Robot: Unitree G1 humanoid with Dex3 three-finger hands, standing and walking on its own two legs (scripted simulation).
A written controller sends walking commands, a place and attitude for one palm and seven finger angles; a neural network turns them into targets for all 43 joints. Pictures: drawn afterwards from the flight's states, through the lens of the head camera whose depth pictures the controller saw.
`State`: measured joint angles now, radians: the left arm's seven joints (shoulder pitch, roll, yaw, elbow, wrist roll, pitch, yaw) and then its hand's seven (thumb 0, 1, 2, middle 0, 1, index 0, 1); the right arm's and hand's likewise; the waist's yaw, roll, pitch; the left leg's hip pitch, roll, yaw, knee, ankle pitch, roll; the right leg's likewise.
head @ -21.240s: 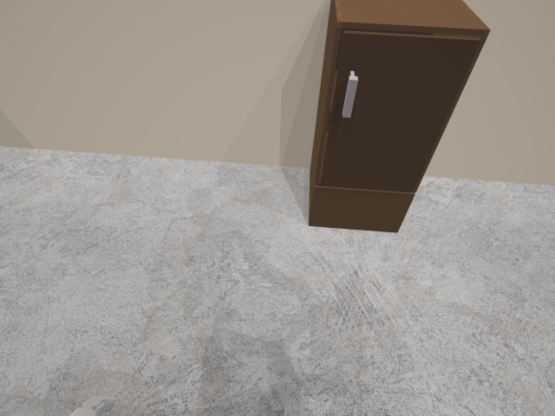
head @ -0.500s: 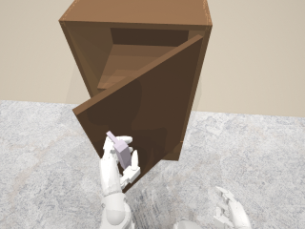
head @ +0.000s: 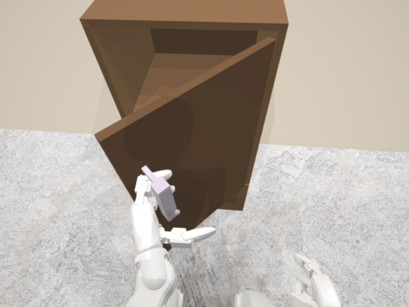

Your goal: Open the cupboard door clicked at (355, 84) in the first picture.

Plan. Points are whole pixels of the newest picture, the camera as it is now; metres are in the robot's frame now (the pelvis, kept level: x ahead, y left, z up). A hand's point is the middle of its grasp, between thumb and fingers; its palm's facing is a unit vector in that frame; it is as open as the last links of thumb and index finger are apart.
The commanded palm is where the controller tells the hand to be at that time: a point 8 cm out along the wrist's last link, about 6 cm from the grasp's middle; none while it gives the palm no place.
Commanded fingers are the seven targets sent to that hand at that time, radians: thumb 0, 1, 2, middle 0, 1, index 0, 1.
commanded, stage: open thumb and fingers to let go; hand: left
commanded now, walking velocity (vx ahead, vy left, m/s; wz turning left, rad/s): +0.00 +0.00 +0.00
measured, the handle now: (159, 193) +0.33 +0.11 +0.04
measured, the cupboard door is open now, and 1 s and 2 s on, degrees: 47 50 49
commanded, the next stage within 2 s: slide the hand sideways off the handle in 0.26 s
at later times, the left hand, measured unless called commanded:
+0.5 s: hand (173, 229) +0.26 +0.07 +0.04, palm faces -0.09 -0.99 -0.10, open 15.8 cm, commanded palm +0.24 +0.11 +0.04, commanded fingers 0.00 -0.50 0.30 -0.15 -0.30 -0.15 -0.30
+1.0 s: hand (156, 249) +0.22 +0.09 +0.04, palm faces -0.15 -0.99 +0.01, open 16.1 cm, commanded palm +0.20 +0.16 +0.04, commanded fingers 0.00 -0.50 0.30 -0.15 -0.30 -0.15 -0.30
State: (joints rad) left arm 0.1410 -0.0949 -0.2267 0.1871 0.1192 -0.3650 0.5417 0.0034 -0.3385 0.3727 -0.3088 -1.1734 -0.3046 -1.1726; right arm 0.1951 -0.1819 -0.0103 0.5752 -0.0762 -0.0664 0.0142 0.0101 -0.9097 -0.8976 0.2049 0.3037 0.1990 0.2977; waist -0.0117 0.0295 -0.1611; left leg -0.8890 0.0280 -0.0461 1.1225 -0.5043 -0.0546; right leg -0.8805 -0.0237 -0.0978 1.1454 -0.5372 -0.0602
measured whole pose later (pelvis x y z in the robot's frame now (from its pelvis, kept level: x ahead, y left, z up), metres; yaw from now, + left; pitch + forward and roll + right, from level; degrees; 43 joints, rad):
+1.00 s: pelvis -0.01 +0.04 -0.01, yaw -1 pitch +15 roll -1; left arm 0.38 0.07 -0.27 -0.11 0.02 -0.33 0.07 -0.01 -0.50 0.30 -0.17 -0.31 -0.19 -0.32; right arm 0.23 -0.19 0.03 0.40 -0.01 -0.03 0.02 0.01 -0.91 -0.90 0.21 0.30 0.20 0.30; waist -0.01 0.03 -0.14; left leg -0.93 0.01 -0.01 1.22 -0.55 0.01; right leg -0.91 -0.04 -0.06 1.19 -0.54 0.00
